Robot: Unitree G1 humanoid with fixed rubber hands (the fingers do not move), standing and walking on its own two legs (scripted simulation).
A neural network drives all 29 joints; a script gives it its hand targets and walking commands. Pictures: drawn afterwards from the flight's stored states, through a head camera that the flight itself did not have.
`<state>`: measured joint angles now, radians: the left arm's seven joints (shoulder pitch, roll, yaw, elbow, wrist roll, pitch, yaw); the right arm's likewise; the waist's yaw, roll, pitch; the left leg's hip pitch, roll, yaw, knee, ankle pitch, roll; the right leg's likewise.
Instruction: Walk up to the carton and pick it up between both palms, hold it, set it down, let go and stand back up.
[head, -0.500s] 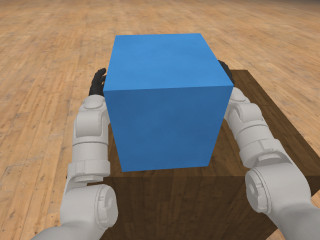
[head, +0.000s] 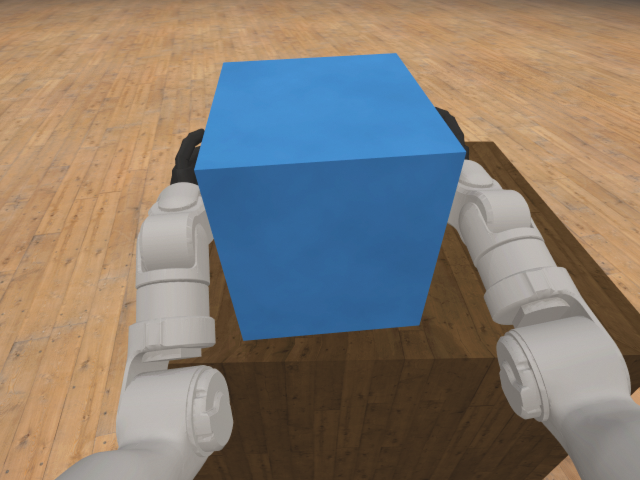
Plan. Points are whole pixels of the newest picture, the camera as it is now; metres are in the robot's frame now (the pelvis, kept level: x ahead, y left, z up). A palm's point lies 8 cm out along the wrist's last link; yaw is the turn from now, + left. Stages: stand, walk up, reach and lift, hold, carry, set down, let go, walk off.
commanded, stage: reach and lift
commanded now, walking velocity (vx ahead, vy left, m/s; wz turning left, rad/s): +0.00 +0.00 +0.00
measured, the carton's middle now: (321, 194) +0.40 +0.00 +0.21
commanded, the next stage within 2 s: hold in 0.30 s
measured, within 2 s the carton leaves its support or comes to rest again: neither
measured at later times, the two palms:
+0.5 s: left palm (184, 179) +0.38 +0.16 +0.25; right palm (454, 153) +0.38 -0.16 +0.27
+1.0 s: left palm (179, 169) +0.37 +0.16 +0.26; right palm (457, 143) +0.38 -0.16 +0.28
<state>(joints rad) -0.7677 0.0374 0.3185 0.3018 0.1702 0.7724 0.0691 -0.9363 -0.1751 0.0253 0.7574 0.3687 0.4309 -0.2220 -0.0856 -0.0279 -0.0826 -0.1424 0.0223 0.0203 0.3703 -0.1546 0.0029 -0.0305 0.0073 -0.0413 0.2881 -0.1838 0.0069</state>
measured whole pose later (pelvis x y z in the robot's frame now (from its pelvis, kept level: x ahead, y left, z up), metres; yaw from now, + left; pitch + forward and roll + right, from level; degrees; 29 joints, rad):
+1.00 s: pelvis -0.01 +0.00 +0.00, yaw +0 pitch -3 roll -1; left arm -0.90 0.09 0.35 0.41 0.15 0.86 0.05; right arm -1.08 -0.20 0.03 0.85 0.41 0.56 -0.26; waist -0.07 -0.01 -0.15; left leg -0.18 0.03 0.01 0.38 -0.15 0.00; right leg -0.07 0.02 -0.04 0.30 -0.18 0.00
